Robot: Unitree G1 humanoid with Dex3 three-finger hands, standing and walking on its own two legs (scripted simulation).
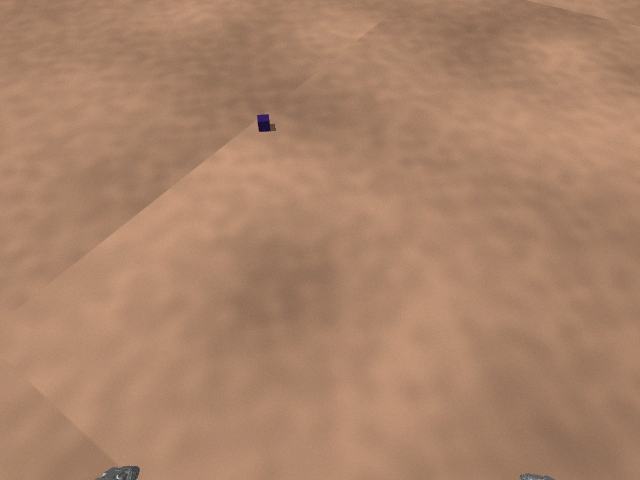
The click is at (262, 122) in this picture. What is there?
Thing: cube
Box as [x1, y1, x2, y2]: [257, 114, 269, 131]
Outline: 268,114 257,115 259,131 269,130
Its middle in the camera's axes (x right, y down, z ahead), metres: -0.30 -0.62 +2.02
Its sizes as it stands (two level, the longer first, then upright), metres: 0.060 0.060 0.060
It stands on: the floor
